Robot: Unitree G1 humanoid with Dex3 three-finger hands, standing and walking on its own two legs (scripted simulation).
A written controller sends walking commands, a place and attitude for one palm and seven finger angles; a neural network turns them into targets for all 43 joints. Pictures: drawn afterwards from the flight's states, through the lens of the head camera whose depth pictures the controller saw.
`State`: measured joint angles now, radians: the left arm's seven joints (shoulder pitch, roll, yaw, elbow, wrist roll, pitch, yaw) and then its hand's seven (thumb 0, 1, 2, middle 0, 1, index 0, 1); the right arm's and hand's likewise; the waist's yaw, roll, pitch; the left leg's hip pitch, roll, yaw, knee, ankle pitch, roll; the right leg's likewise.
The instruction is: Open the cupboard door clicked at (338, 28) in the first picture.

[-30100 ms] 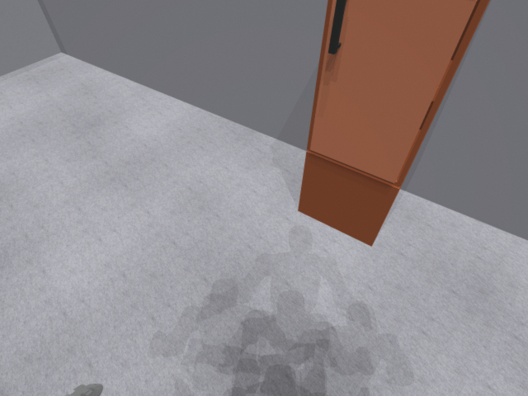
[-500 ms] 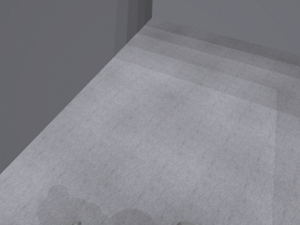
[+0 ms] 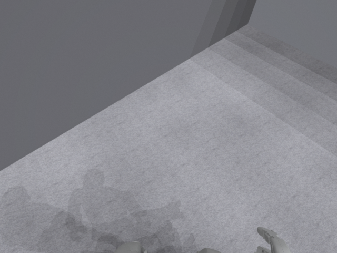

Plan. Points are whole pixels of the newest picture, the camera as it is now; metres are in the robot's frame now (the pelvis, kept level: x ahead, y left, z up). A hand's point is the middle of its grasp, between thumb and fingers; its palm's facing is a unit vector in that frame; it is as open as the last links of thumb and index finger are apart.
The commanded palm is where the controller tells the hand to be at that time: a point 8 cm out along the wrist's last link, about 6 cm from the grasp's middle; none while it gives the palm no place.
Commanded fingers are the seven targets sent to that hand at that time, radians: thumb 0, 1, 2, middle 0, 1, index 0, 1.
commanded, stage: turn to face it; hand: left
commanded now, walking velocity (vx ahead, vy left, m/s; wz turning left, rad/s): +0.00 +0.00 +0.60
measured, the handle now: out of the picture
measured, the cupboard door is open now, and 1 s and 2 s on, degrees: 53 53 53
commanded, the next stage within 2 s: none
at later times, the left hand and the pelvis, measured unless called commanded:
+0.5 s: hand out of the picture +0.04 +0.15 -0.14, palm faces +0.31 -0.92 -0.25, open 7.4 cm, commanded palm none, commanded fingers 0.00 0.90 0.90 -0.20 -0.30 -0.20 -0.30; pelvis +0.02 -0.06 +0.02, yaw +19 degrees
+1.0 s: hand out of the picture -0.03 +0.14 -0.14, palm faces +0.59 -0.74 -0.31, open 7.4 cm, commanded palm none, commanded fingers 0.00 0.90 0.90 -0.20 -0.30 -0.20 -0.30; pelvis +0.03 -0.08 +0.01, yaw +37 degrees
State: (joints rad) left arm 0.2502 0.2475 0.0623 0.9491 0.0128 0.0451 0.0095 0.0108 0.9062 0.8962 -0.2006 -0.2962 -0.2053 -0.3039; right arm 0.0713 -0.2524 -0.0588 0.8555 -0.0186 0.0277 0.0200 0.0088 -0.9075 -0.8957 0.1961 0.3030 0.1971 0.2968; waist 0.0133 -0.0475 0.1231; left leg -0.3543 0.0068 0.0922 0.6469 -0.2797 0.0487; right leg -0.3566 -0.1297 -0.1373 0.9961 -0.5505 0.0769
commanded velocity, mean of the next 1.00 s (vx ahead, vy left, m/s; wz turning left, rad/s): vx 0.00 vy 0.00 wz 0.60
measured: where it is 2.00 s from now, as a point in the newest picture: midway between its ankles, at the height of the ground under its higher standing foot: outside the picture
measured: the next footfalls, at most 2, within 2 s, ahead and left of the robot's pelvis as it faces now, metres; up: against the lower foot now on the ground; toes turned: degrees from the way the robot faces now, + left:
right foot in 0.30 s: +0.09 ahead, -0.17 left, +0.00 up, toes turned +9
left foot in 0.60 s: +0.03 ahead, +0.09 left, +0.00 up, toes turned +28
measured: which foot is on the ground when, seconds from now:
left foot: down 0.00-0.28, up 0.30-0.58, down 0.60-0.90, up 0.92-1.00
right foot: up 0.00-0.28, down 0.30-0.60, up 0.62-0.88, down 0.90-1.00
